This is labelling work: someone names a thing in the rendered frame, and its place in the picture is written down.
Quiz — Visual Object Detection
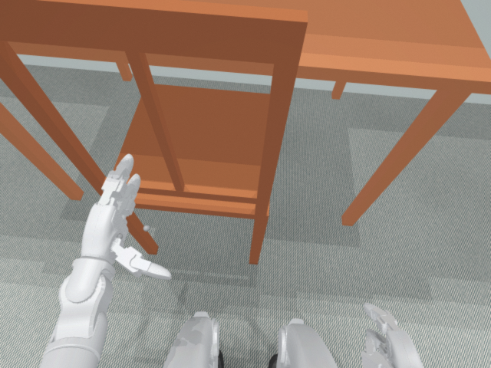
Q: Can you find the left robot hand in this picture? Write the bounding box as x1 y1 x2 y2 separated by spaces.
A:
81 154 172 280

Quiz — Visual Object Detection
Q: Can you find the table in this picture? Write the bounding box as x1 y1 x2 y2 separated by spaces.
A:
0 0 491 226

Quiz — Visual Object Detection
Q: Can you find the robot thigh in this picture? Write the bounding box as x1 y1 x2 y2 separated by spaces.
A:
163 317 219 368
278 324 338 368

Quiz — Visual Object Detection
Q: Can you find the right robot hand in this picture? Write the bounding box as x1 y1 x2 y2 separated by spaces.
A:
361 303 423 368

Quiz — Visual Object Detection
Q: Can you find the robot right thigh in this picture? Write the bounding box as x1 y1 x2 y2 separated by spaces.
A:
278 324 338 368

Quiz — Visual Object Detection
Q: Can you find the left robot forearm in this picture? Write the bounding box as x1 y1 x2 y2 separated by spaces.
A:
39 257 116 368

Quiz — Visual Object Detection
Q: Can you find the chair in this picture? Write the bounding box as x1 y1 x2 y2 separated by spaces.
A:
0 0 308 265

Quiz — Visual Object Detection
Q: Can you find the robot left thigh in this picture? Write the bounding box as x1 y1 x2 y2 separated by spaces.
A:
163 317 219 368

